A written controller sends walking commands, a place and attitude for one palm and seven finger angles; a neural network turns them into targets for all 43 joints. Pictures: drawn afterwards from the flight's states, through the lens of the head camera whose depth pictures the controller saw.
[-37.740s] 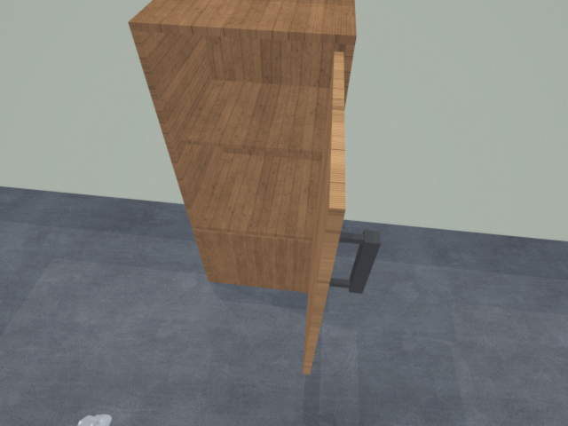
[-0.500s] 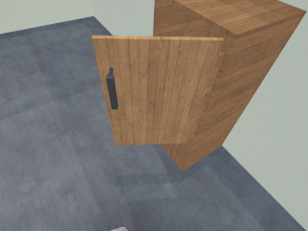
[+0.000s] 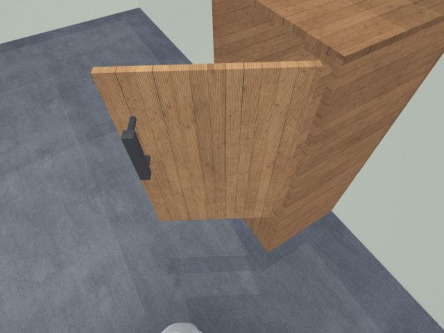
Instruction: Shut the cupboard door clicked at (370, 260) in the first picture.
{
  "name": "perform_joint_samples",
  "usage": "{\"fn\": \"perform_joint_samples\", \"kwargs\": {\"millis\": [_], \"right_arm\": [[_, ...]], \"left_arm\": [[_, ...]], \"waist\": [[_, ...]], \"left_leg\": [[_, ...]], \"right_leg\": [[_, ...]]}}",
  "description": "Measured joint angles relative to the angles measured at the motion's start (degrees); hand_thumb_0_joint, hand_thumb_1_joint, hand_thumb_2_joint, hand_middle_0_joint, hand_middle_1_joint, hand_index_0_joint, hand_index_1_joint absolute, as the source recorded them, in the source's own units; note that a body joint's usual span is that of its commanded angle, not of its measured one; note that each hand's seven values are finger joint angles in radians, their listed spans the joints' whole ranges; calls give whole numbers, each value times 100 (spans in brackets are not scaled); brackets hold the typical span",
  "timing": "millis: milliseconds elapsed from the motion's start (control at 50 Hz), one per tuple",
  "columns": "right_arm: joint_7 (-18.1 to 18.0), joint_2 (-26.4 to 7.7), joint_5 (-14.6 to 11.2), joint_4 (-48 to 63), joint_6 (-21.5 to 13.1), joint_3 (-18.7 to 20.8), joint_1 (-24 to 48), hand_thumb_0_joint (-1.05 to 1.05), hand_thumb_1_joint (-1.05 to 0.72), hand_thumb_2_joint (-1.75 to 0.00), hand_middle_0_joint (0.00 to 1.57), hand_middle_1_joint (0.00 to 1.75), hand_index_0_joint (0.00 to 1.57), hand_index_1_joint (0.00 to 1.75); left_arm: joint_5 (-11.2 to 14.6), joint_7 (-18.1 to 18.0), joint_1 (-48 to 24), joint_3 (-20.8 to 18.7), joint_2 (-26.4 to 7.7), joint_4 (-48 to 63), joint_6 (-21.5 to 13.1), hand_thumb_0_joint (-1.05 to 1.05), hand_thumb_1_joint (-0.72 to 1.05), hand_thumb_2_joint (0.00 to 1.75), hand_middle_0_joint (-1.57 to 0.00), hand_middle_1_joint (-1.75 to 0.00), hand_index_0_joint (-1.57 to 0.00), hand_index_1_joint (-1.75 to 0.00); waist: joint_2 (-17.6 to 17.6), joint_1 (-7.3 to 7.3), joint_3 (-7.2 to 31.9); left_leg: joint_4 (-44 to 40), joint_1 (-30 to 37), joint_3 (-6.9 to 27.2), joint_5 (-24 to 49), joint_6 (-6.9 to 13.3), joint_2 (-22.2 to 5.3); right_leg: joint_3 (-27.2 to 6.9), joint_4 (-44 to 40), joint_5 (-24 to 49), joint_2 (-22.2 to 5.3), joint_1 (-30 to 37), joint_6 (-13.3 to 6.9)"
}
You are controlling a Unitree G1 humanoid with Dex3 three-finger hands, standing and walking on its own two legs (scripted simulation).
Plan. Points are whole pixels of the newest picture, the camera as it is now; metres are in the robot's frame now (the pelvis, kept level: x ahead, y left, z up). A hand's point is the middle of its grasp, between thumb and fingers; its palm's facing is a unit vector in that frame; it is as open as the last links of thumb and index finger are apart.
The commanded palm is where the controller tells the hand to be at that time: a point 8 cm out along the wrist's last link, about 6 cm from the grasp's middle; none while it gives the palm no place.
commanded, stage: come to a stop and stand still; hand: left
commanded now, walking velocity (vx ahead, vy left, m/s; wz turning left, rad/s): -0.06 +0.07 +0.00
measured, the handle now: (139, 149) +0.45 +0.21 +0.03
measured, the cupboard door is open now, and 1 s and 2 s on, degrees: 61 61 61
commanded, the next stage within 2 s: look again from close up in 0.82 s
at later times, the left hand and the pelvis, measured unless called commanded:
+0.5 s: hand out of the picture +0.01 +0.26 -0.16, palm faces -0.02 -0.96 -0.28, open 7.4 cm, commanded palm none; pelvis -0.03 +0.07 -0.01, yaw -2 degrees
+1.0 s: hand out of the picture +0.01 +0.24 -0.17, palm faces -0.04 -0.97 -0.22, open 7.3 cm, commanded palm none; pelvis -0.01 +0.07 +0.01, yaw -2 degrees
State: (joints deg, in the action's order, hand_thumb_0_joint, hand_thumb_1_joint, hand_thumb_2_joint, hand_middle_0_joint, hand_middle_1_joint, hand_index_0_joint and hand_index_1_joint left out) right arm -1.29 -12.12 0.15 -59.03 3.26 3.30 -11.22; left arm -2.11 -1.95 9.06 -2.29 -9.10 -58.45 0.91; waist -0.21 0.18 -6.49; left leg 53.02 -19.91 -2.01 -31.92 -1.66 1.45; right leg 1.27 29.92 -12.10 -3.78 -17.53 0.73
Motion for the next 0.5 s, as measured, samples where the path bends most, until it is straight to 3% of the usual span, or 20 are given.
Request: {"fn": "perform_joint_samples", "kwargs": {"millis": [80,140,180,220,280,320,360,420,500], "right_arm": [[37,-42,6,138,1,-7,151,1,-91,-90,20,30,20,30],[69,-50,1,311,-99,-38,164,1,-91,-90,20,30,20,30],[64,-97,47,546,-201,-15,37,1,-91,-90,20,30,20,30],[55,-69,120,736,-184,-42,-30,1,-91,-90,20,30,20,30],[50,-9,164,943,-177,-120,-54,1,-91,-90,20,30,20,30],[70,48,165,1009,-186,-181,-51,1,-91,-90,20,30,20,30],[95,110,129,1023,-197,-237,-36,1,-91,-90,20,30,20,30],[116,142,106,954,-211,-266,-65,1,-91,-90,20,30,20,30],[80,106,89,838,-339,-210,-246,0,-94,-90,20,30,20,30]], "left_arm": [[-23,-36,-67,-58,-104,146,25,0,92,90,-21,-30,-20,-30],[12,-81,-22,-50,-227,177,50,0,91,90,-21,-30,-20,-30],[74,-135,61,35,-270,223,110,0,91,90,-21,-30,-20,-30],[71,-124,166,63,-312,272,215,0,91,90,-21,-30,-20,-30],[68,-66,314,73,-314,325,280,0,91,90,-21,-30,-20,-30],[60,-23,419,81,-308,392,229,0,91,90,-20,-30,-20,-30],[38,-9,531,104,-297,440,135,0,91,90,-20,-30,-20,-30],[34,28,673,205,-166,411,82,0,91,90,-20,-30,-20,-30],[49,34,812,252,-73,383,75,1,91,90,-20,-30,-20,-30]], "waist": [[129,71,13],[186,37,118],[107,-35,245],[119,38,329],[-15,65,433],[-83,104,480],[-101,148,517],[-308,71,524],[-330,7,558]], "left_leg": [[-307,-24,29,214,-47,37],[-1632,386,-65,1063,-51,-103],[-1947,507,-154,1412,213,-144],[-1731,535,-306,1235,432,-57],[-1723,591,-458,1183,560,6],[-1725,559,-541,1209,598,61],[-1682,469,-639,1211,611,133],[-1897,505,-625,1351,624,161],[-2301,617,-673,1575,705,197]], "right_leg": [[-22,-208,168,-91,-3,86],[-23,-46,136,-118,-110,201],[7,453,-214,-151,-283,148],[-139,1135,-929,-119,-442,-8],[-164,1741,-1239,69,-521,-116],[-78,1397,-1031,155,-334,-151],[-204,904,-523,199,-215,-152],[-205,763,-428,184,-203,-70],[-260,395,-256,179,-119,-23]]}}
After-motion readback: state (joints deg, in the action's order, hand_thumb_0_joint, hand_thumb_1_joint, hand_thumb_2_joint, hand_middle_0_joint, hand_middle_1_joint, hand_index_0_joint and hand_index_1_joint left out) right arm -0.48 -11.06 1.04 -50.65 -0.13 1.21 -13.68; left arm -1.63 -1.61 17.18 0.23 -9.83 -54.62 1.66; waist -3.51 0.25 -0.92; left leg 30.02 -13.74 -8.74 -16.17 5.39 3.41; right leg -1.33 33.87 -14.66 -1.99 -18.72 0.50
